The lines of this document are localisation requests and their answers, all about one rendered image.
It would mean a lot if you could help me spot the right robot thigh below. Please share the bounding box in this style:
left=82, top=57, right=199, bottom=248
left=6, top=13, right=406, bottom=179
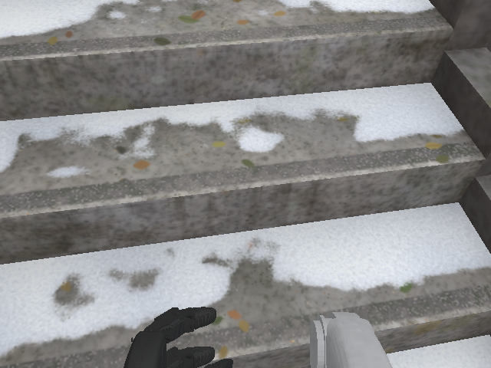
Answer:
left=310, top=312, right=393, bottom=368

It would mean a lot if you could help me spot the robot left hand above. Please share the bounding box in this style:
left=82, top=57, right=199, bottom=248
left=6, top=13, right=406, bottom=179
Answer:
left=124, top=307, right=233, bottom=368

